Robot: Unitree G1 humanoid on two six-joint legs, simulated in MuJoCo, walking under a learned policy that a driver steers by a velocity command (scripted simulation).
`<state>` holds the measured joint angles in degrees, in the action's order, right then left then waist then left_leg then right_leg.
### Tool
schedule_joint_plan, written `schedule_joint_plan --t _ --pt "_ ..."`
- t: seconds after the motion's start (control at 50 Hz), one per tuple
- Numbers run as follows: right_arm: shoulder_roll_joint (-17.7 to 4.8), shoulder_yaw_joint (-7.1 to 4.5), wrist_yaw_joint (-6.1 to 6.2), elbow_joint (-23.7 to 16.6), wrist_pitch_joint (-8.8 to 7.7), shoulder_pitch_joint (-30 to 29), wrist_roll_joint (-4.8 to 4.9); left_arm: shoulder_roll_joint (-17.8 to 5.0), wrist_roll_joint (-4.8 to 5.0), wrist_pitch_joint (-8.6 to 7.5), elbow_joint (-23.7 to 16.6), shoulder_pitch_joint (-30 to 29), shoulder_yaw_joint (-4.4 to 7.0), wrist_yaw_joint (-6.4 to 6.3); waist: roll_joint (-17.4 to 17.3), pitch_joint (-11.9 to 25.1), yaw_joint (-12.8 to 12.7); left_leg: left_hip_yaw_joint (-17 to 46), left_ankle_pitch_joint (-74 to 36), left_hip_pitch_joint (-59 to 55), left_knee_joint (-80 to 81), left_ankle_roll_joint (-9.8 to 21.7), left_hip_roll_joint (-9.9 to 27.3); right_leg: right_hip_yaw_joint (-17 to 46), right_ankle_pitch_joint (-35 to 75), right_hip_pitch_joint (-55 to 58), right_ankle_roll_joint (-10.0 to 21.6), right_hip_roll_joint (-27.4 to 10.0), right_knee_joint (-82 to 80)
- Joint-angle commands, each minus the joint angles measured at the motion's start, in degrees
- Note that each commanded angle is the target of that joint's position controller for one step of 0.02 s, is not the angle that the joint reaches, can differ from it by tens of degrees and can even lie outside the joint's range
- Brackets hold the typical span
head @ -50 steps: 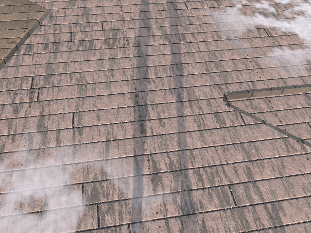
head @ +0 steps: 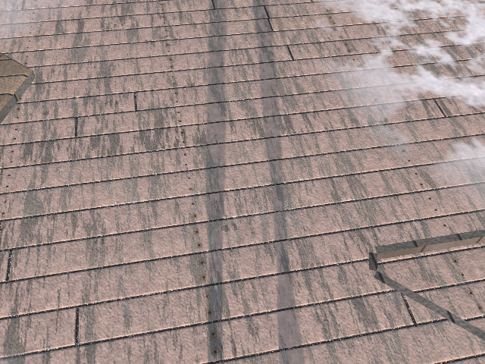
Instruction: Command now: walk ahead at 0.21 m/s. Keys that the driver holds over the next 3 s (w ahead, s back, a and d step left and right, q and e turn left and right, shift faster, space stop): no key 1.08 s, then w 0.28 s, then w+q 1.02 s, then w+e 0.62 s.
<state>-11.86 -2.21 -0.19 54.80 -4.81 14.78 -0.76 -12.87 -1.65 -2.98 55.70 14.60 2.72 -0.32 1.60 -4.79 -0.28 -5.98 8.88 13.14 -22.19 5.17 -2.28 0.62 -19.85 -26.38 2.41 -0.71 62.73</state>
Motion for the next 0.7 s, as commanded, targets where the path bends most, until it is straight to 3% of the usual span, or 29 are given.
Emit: schedule_joint_plan --t 0.02,0.1,0.2,0.24,0.26,0.28,0.3,0.32,0.34,0.38,0.4,0.48,0.7 --pt "-5.65 -0.4 0.42 -0.54 -1.04 2.78 -0.16 -0.73 -0.04 1.21 1.14 8.97 0.17 0.1 -5.36 6.56 -2.96 7.04 -48.78 -3.43 6.09 7.41 14.52 -0.53 3.94 2.58 -1.11 -0.42 -5.35" --pt "-5.15 0.45 0.7 1.33 -0.13 4.34 -0.13 0.17 0.43 1.81 0.3 2.19 -0.81 -0.29 -7.66 6.79 -1.17 4.48 -43.92 -2.84 5.55 5.95 12.68 -2.66 9.79 6.2 -1.18 -0.32 -18.27" --pt "-4.44 1.04 1.26 3.47 1.25 5.75 -0.39 -0.67 0.62 1.99 1.35 -0.34 -1.12 -1.34 -7.0 4.63 0.05 8.56 -28.4 -2.16 3.65 6.12 14.6 -2.44 8.59 11.33 -0.14 -0.15 -28.17" --pt "-3.81 1.32 1.67 3.9 1.72 5.28 -0.07 -0.71 0.25 1.37 2.48 1.12 -1.37 -1.73 -3.84 3.28 -1.21 9.56 -16.02 0.47 1.02 3.29 13.01 -0.59 15.98 18.09 0.69 -1.49 -39.99" --pt "-3.08 1.5 1.81 3.91 1.76 7.2 -0.36 -3.6 -0.01 0.79 3.23 3.26 -0.85 -2.08 -0.24 4.85 -0.36 9.04 -7.74 2.52 -1.3 1.15 10.77 4.63 26.67 23.39 1.23 -6.79 -40.9" --pt "-0.75 1.67 1.76 4.91 1.91 13.25 -0.08 -5.94 0.25 0.55 3.43 3.09 -0.62 -2.18 5.31 5.27 3.48 6.51 5.83 4.95 -2.42 -0.31 6.18 9.77 38.99 25.93 4.18 -12.51 -39.36" --pt "1.25 2.28 2.13 6.93 2.87 15.06 0.44 -3.15 1.42 0.91 3.72 1.19 -1.29 -1.99 7.32 6.07 2.85 4.78 10.81 -0.44 -0.52 -1.33 4.36 11.08 33.44 20.06 7.16 -13.82 -40.8" --pt "-0.59 1.94 2.36 7.29 3.42 13.16 0.24 -1.16 1.27 1.02 3.19 -1.06 -1.68 -1.64 4.88 2.94 2.73 5.68 8.57 -2.53 0.91 -1.8 4.48 10.12 26.78 15.78 5.82 -11.09 -42.38" --pt "-1.77 1.55 2.35 7.07 3.69 10.63 0.05 -0.9 1.23 1.14 3.21 -2.05 -1.73 -1.52 3.57 1.89 2.08 6.35 5.8 -3.71 1.65 -1.83 4.79 8.19 23.18 14.36 4.15 -8.46 -42.68" --pt "-2.13 1.41 2.11 6.85 3.92 8.48 0.01 -0.73 1.49 1.3 4.57 -0.46 -1.77 -2.05 2.32 1.8 1.45 7.45 1.72 -4.48 2.63 -1.63 6.45 5.78 21.33 14.91 2.53 -5.8 -42.75" --pt "-1.03 1.76 2.11 7.27 3.82 8.62 -0.02 -0.95 1.7 1.34 5.26 0.13 -1.65 -2.18 1.58 1.98 1.35 7.67 0.78 -4.14 2.95 -1.63 6.97 5.26 21.89 16.35 2.29 -5.32 -42.41" --pt "-0.36 2.02 2.67 8.71 3.75 8.15 0.1 -0.46 1.52 1.44 6.59 0.9 -1.66 -2.2 -1.24 2.3 0.88 7.69 0.45 -4.23 3.91 -2.1 7.28 5.21 23.79 18.64 2.36 -5.49 -42.26" --pt "0.58 2.52 3.09 11.06 4.33 8.37 0.09 0.68 1.36 2.0 9.85 2.97 -2.11 -2.34 -1.99 0.56 0.62 7.89 1.92 -4.31 4.57 -2.14 7.92 4.96 18.87 17.85 1.87 -4.72 -44.18"
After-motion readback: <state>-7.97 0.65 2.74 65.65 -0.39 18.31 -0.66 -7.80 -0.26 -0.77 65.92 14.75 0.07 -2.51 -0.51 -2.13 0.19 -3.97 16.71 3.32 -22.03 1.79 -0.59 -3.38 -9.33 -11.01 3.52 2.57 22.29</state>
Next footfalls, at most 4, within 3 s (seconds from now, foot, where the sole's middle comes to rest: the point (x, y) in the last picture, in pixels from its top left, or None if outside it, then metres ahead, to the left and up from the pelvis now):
0.26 right None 0.16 -0.11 -0.78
1.44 right None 0.26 -0.16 -0.78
1.94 left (227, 328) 0.55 0.05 -0.78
2.50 right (225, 216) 0.92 0.06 -0.78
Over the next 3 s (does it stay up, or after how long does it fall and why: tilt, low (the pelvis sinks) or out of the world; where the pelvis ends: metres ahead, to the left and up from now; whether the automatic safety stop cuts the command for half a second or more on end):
stays up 0.95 0.18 -0.01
